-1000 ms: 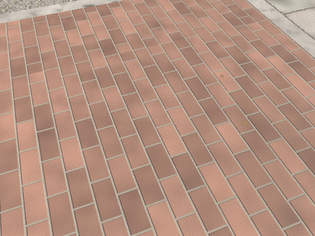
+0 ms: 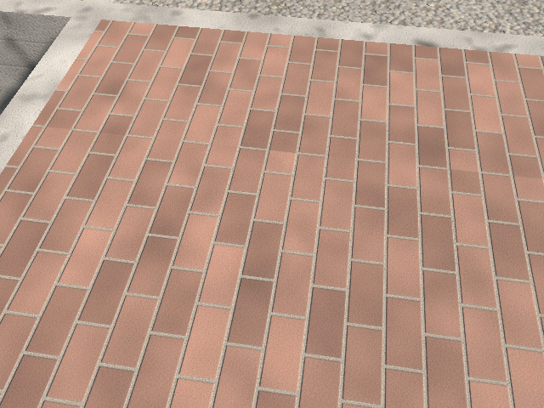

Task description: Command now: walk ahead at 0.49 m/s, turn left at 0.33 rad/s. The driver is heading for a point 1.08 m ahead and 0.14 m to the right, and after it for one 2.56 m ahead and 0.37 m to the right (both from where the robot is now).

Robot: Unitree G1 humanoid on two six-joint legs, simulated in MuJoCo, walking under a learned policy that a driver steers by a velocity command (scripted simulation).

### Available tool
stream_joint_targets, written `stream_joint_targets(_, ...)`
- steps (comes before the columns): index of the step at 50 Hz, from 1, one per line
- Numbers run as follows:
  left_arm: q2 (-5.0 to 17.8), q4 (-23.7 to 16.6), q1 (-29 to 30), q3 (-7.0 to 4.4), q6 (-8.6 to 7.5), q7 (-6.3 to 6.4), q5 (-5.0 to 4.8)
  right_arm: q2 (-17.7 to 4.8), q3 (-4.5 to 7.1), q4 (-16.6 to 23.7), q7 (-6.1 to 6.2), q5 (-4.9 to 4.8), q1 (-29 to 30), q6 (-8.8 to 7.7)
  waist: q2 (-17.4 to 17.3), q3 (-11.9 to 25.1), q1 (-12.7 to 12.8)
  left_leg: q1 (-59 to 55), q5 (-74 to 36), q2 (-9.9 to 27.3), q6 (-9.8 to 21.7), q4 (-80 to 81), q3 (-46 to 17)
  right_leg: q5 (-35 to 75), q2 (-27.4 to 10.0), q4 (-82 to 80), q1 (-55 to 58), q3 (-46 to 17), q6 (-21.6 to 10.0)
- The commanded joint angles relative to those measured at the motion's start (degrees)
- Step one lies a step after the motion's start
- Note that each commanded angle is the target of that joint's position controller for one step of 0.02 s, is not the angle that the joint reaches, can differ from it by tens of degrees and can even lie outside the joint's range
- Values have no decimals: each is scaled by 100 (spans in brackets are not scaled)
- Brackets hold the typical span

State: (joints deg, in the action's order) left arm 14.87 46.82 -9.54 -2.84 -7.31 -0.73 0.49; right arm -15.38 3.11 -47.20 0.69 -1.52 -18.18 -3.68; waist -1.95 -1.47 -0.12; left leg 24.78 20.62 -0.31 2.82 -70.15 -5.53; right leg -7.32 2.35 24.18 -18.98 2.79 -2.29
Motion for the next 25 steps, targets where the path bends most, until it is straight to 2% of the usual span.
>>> stream_joint_targets(1, 431, -55, -273, -98, -69, -55, -1, -153, 49, 378, -25, -1, -249, -27, 563, 274, -65, 965, -269, 618, 24, 213, -136, 63, -1544, -1531, 918, -1722, -1104)
stream_joint_targets(3, 608, 63, -367, -145, -103, -63, -66, -87, -2, 540, -22, 68, 74, -7, 514, 96, -69, 1164, -468, 741, -36, 841, -11, 386, -1591, -1744, 800, -1449, -1229)
stream_joint_targets(5, 787, 124, -471, -191, -76, -37, -82, -95, -48, 694, -41, 137, 465, -50, 434, 66, 6, 1288, -1009, 832, -101, 1530, 100, 583, -1593, -1827, 871, -1211, -1247)
stream_joint_targets(9, 973, 229, -731, -205, 36, -11, -159, -105, -110, 885, -130, 88, 1240, -135, 517, -24, 271, 861, -1964, 633, -160, 2935, 448, 707, -1359, -1718, 850, -625, -992)
stream_joint_targets(12, 1053, 385, -1073, -200, 118, -19, -219, -220, -95, 1085, -193, 30, 1707, -148, 613, -96, 419, 765, -1919, 527, -113, 3461, 515, 471, -1553, -1538, 1229, -688, -880)
stream_joint_targets(14, 1110, 446, -1124, -207, 186, -13, -238, -331, -60, 1186, -236, 20, 1811, -168, 660, -119, 362, 648, -1595, 445, 28, 3738, 563, 440, -1723, -1323, 1515, -759, -785)
stream_joint_targets(15, 1147, 459, -1079, -211, 225, -6, -244, -396, -25, 1171, -248, 31, 1664, -180, 678, -58, 219, 347, -1496, 359, 110, 3916, 646, 647, -1748, -1102, 1568, -741, -716)
stream_joint_targets(16, 1148, 453, -1005, -196, 258, 6, -237, -518, 56, 1057, -239, 61, 1251, -183, 656, 149, -52, -300, -1446, 190, 207, 4099, 788, 1353, -1620, -585, 1526, -592, -596)
stream_joint_targets(17, 986, 448, -1029, -135, 275, 19, -197, -792, 213, 793, -198, 81, 391, -178, 501, 646, -422, -1449, -1416, 109, 367, 4175, 799, 1982, -1309, 501, 1267, -297, -429)
stream_joint_targets(18, 669, 261, -1011, 7, 251, 37, -45, -1315, 375, 614, -125, 140, -716, -150, -322, 1493, -823, -3066, -1475, 1277, 772, 4207, -566, 778, -932, 2493, 151, 86, -148)
stream_joint_targets(19, 26, 153, -1580, 193, 109, 10, -79, -1774, 437, 562, -149, 169, -931, -124, -1783, 1982, -456, -4513, -581, 2355, 1655, 5022, -3205, -2348, -3, 4308, -2007, -104, 114)
stream_joint_targets(20, 703, 224, -1319, 39, 9, -15, -219, -1178, 303, 567, -182, 118, -909, -153, -1051, 1779, -614, -4285, -79, 2290, 1595, 5349, -3504, -2461, -299, 5023, -2669, -765, 37)
stream_joint_targets(21, 919, 81, -873, -31, -34, -33, -309, -913, 210, 639, -192, 106, -481, -185, -770, 1105, -499, -3660, -427, 2098, 1351, 5349, -2646, -1901, -589, 5045, -2913, -717, -78)
stream_joint_targets(22, 848, 63, -649, -26, -15, -3, -251, -735, 153, 713, -211, 116, -47, -188, -326, 818, -326, -2970, -1011, 1824, 1209, 5430, -1960, -1375, -837, 4805, -2657, -631, -66)
stream_joint_targets(23, 778, 54, -556, -44, 29, 15, -151, -578, 112, 753, -236, 136, 247, -189, -220, 560, -168, -2397, -1442, 1598, 1129, 5606, -1489, -1041, -981, 4440, -2408, -633, -23)
stream_joint_targets(24, 698, 69, -632, -52, 101, 10, -129, -477, 85, 748, -248, 170, 384, -207, -282, 485, 3, -2020, -1703, 1443, 1069, 5792, -1171, -819, -1091, 4232, -2059, -669, 4)
stream_joint_targets(25, 578, 90, -693, -38, 170, 5, -127, -479, 96, 708, -255, 172, 393, -241, -296, 458, 84, -1811, -1941, 1373, 1089, 5940, -981, -677, -1085, 4109, -1866, -634, 41)
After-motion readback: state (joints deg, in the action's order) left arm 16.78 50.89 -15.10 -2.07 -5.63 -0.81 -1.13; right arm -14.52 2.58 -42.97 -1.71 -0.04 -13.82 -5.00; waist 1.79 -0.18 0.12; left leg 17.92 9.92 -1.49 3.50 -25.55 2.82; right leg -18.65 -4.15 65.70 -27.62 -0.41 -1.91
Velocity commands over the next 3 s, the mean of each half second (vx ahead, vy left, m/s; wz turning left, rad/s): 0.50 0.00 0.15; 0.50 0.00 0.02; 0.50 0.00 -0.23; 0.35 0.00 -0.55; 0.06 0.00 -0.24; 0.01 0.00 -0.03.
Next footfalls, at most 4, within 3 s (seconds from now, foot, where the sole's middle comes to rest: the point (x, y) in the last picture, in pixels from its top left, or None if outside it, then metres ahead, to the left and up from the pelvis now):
0.36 left None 0.34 0.17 -0.77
0.90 right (305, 332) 0.66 -0.05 -0.77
1.44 left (220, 242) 0.94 0.19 -0.77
1.92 right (321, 197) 1.11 -0.12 -0.77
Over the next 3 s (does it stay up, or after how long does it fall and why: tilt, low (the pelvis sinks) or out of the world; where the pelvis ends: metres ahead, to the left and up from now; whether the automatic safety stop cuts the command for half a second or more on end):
stays up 1.12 0.01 0.00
